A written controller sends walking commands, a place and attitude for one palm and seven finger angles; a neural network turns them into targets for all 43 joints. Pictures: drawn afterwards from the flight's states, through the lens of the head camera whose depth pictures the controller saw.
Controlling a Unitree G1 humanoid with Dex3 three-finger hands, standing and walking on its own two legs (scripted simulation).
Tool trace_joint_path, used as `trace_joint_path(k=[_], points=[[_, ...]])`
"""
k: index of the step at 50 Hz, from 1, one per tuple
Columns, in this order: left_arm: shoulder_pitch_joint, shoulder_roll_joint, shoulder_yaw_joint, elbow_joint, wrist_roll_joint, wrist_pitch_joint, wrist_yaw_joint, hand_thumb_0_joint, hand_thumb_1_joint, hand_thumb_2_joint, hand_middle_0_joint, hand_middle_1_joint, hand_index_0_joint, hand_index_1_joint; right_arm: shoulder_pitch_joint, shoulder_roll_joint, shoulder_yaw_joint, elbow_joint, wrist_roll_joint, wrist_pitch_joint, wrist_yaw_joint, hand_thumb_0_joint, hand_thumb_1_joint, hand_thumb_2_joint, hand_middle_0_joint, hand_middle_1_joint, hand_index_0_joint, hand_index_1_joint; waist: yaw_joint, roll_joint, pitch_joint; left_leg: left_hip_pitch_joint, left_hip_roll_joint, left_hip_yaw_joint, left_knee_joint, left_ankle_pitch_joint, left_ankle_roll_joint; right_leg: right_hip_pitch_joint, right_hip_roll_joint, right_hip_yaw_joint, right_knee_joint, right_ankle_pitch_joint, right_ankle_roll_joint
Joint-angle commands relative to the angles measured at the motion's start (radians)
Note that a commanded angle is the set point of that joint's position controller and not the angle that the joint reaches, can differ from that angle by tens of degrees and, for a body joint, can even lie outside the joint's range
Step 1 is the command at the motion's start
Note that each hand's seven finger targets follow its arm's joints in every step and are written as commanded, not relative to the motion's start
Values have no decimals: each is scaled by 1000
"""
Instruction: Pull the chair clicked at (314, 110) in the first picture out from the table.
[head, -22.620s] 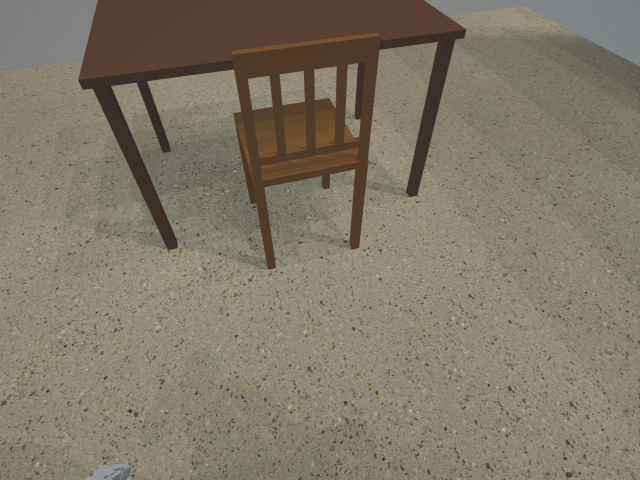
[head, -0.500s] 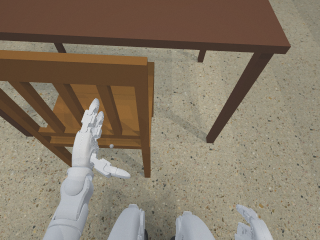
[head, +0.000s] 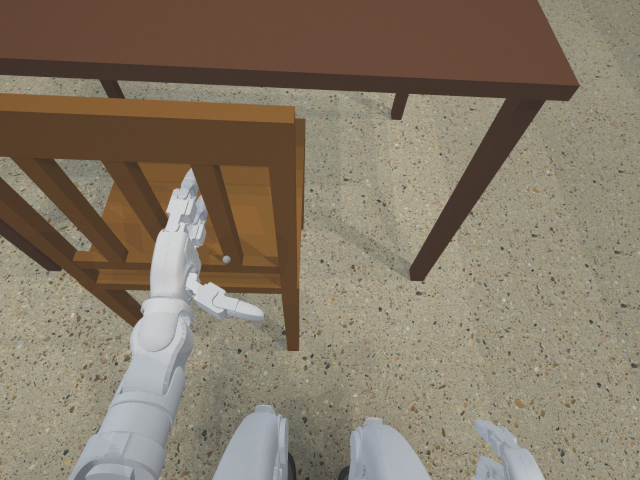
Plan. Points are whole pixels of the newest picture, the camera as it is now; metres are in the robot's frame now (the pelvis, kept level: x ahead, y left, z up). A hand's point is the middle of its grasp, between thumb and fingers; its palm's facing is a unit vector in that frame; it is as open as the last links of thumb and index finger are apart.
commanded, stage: push the fingers through the gap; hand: left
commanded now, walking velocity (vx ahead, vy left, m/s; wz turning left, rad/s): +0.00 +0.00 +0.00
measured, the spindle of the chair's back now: (152, 216) +0.44 +0.24 +0.01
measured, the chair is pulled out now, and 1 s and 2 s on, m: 0.00 0.00 0.02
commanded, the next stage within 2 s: hook a spindle and tug to test in 0.60 s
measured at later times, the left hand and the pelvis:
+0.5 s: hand (234, 239) +0.41 +0.12 +0.02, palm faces +0.02 -1.00 -0.02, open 16.9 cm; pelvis +0.00 +0.00 +0.00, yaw -1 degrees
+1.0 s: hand (236, 237) +0.41 +0.12 +0.02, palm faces +0.00 -1.00 -0.02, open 15.9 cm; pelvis +0.00 -0.01 +0.00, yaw +0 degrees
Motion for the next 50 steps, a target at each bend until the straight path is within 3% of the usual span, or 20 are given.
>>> trace_joint_path(k=[1,2,8,12,18,24,32,35,37,39,40,43,50], points=[[-342,85,29,-168,10,-77,8,0,-500,300,-60,-80,-60,-80,46,-153,-58,-95,1,-28,-9,0,-900,-900,200,300,200,300,-40,19,-383,395,16,-133,-167,257,-52,66,-7,80,-172,236,19],[-332,99,50,-148,9,-79,11,0,-500,300,-60,-80,-60,-80,52,-155,-59,-92,1,-27,-9,0,-900,-900,200,300,200,300,-32,14,-388,401,17,-136,-171,259,-55,67,-6,79,-173,235,17],[-436,111,61,-89,21,-91,22,0,-500,300,-60,-80,-60,-80,71,-156,-58,-79,-4,-22,-5,0,-900,-900,200,300,200,300,-47,26,-402,392,16,-134,-165,265,-55,64,-4,83,-168,241,18],[-407,96,62,-60,18,-90,22,0,-500,300,-60,-80,-60,-80,82,-156,-62,-82,-5,-16,3,0,-900,-900,200,300,200,300,-39,26,-433,414,17,-133,-168,301,-56,75,-2,79,-165,269,17],[-412,130,98,-38,16,-90,25,0,-500,300,-60,-80,-60,-80,88,-154,-62,-84,-2,-2,4,0,-900,-900,200,300,200,300,-43,-25,-401,340,10,-108,-164,268,-46,129,-1,98,-183,278,23],[-420,152,109,-67,17,-121,20,0,-500,300,-60,-80,-60,-80,93,-153,-62,-78,-5,-9,2,0,-900,-900,200,300,200,300,-39,23,-432,366,11,-107,-158,294,-49,129,0,102,-173,299,21],[-432,129,91,-26,-1,-104,-13,0,-500,300,-60,-80,-60,-80,92,-155,-63,-69,2,-8,-4,0,-900,-900,200,300,200,300,-55,-1,-389,347,11,-102,-152,279,-46,116,-3,102,-185,296,25],[-452,143,100,-41,2,-112,-10,0,-500,300,-60,-80,-60,-80,93,-156,-62,-69,-1,-11,-5,0,-900,-900,200,300,200,300,-48,24,-427,370,11,-107,-148,298,-48,113,-3,102,-174,306,23],[-469,124,82,-29,4,-111,-9,0,-500,300,-95,-190,-95,-190,91,-154,-63,-65,-2,-11,-5,0,-900,-900,200,300,200,300,-60,11,-416,369,12,-109,-143,294,-47,100,-3,99,-175,300,25],[-469,151,103,-35,9,-115,-4,0,-500,300,-130,-299,-130,-299,94,-158,-64,-68,-3,-13,-5,0,-900,-900,200,300,200,300,-51,18,-437,368,11,-109,-140,312,-47,113,-3,102,-165,317,23],[-471,136,92,-48,12,-116,-3,0,-500,300,-148,-354,-148,-354,93,-155,-64,-69,-3,-12,-4,0,-900,-900,200,300,200,300,-50,38,-455,388,11,-108,-138,332,-48,108,-4,100,-163,333,23],[-422,133,97,-46,5,-103,-2,0,-500,300,-201,-518,-201,-518,90,-153,-65,-74,-2,-7,0,0,-900,-900,200,300,200,300,-42,19,-457,381,10,-101,-141,339,-48,137,-3,102,-170,350,25],[-414,129,92,-65,6,-97,4,0,-500,300,-324,-902,-324,-902,85,-150,-63,-82,0,-2,1,0,-900,-900,200,300,200,300,-44,-3,-416,353,9,-99,-147,313,-45,141,-2,104,-177,336,25]])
